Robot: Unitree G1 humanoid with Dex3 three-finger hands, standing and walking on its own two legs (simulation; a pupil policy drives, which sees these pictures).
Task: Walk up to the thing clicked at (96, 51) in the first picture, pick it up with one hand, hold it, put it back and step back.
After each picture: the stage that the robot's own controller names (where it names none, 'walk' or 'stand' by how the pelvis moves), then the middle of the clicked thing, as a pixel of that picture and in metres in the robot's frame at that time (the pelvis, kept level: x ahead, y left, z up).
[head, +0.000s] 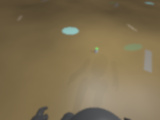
stand; (96, 50) +1.43 -0.22 -0.72
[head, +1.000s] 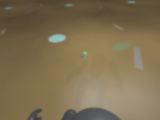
walk; (85, 55) +1.31 +0.13 -0.69
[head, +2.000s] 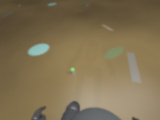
walk; (73, 71) +0.81 +0.32 -0.72
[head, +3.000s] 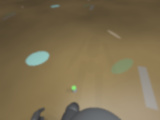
walk; (74, 89) +0.49 +0.23 -0.71
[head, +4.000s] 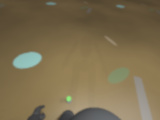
stand; (69, 99) +0.35 +0.18 -0.71
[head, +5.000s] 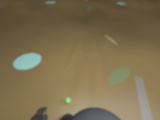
stand; (68, 101) +0.32 +0.19 -0.72
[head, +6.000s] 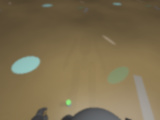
stand; (68, 103) +0.31 +0.20 -0.72
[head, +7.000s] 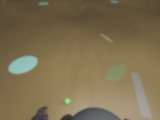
stand; (68, 102) +0.31 +0.21 -0.72
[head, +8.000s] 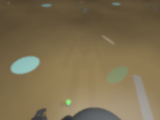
stand; (68, 103) +0.31 +0.20 -0.73
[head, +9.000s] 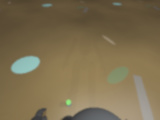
stand; (68, 103) +0.31 +0.20 -0.73
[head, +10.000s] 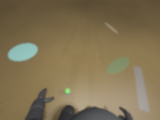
go down; (68, 91) +0.34 +0.19 -0.70
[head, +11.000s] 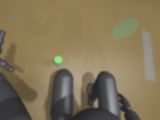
go down; (58, 61) +0.42 +0.21 -0.29
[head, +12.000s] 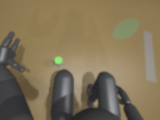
close in; (58, 61) +0.42 +0.21 -0.30
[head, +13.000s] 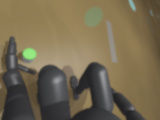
close in; (29, 56) +0.41 +0.24 -0.22
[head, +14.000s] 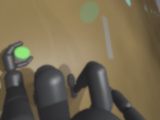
close; (22, 55) +0.40 +0.25 -0.22
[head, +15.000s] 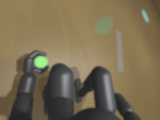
lift; (40, 62) +0.33 +0.25 -0.18
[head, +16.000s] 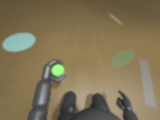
lift; (59, 73) +0.31 +0.18 +0.01
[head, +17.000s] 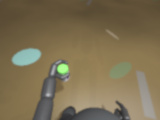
hold; (63, 73) +0.33 +0.16 +0.02
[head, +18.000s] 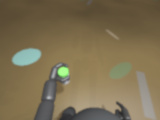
hold; (64, 76) +0.32 +0.16 +0.00
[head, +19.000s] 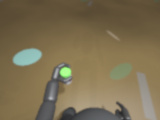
crouch; (66, 76) +0.31 +0.15 +0.00
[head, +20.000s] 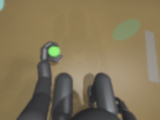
lower; (55, 54) +0.44 +0.20 -0.09
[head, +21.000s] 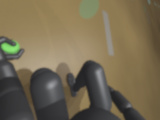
lower; (12, 50) +0.43 +0.28 -0.23
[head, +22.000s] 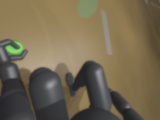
lower; (15, 51) +0.43 +0.26 -0.23
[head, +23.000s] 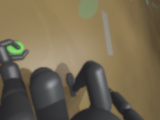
lower; (16, 51) +0.43 +0.26 -0.23
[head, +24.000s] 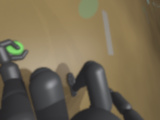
lower; (16, 51) +0.43 +0.26 -0.23
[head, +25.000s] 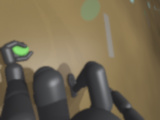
loosen; (21, 52) +0.42 +0.25 -0.23
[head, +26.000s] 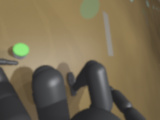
withdraw; (20, 52) +0.42 +0.25 -0.23
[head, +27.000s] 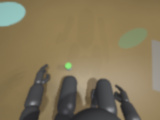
walk; (68, 66) +0.43 +0.18 -0.42
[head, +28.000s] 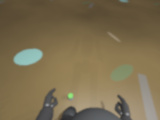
stand; (70, 97) +0.36 +0.16 -0.66
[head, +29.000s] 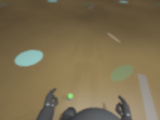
stand; (70, 97) +0.37 +0.17 -0.67
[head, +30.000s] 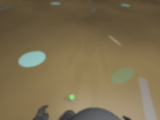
stand; (72, 98) +0.37 +0.15 -0.70
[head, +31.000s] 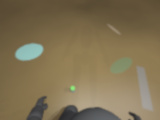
walk; (72, 89) +0.40 +0.14 -0.71
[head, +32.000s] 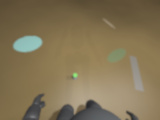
walk; (75, 76) +0.56 +0.09 -0.71
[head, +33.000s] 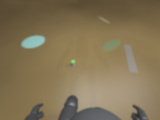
walk; (73, 63) +0.86 +0.26 -0.69
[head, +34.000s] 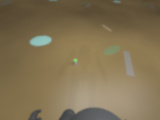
stand; (75, 62) +1.02 +0.21 -0.71
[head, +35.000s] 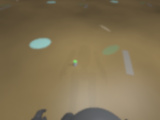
stand; (75, 63) +1.03 +0.21 -0.72
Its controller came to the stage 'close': yes
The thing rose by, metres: 0.73
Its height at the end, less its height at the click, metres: +0.00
